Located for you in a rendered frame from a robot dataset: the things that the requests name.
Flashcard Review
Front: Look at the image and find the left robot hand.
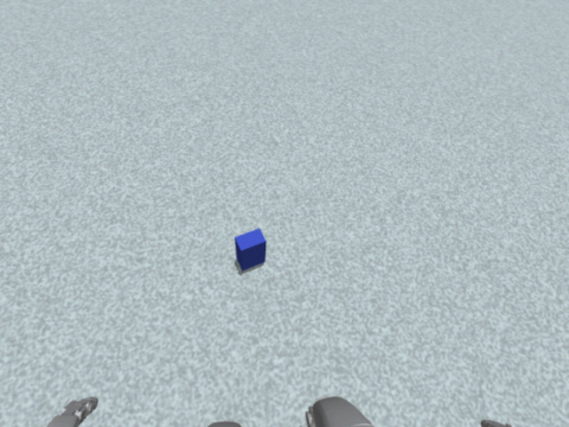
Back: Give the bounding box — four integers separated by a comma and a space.
47, 397, 98, 427

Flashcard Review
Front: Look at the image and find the carton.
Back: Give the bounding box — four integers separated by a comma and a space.
235, 229, 266, 270

